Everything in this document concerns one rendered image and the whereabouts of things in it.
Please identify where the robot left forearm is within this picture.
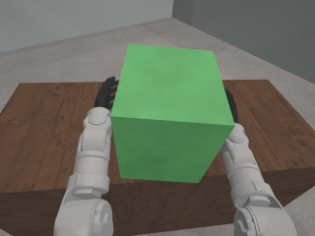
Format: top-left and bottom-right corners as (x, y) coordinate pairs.
(53, 107), (112, 236)

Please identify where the robot left upper arm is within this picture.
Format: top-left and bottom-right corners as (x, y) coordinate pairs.
(54, 198), (114, 236)

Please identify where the pedestal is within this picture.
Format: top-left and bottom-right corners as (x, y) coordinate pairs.
(0, 79), (315, 236)

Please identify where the robot right upper arm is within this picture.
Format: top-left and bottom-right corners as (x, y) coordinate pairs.
(233, 206), (297, 236)

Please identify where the robot left hand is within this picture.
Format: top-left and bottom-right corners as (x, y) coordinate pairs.
(94, 76), (119, 110)

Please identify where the robot right hand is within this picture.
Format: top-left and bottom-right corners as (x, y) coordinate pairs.
(224, 88), (239, 124)

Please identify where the robot right forearm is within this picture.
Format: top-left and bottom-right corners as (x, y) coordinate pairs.
(220, 123), (298, 236)

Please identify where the carton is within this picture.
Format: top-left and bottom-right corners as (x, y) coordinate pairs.
(110, 43), (235, 184)

